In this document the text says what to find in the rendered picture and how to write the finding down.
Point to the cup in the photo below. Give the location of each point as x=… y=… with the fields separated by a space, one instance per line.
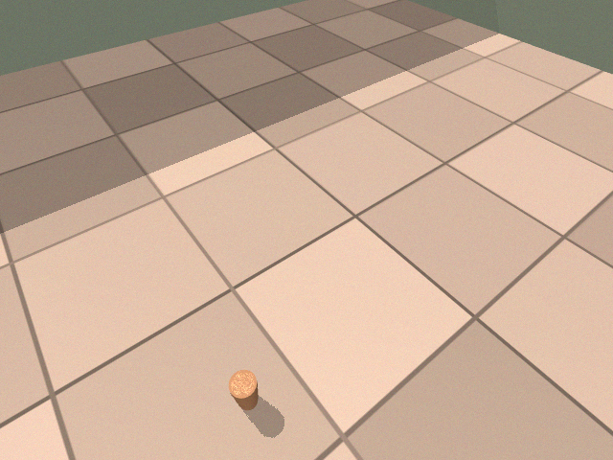
x=243 y=387

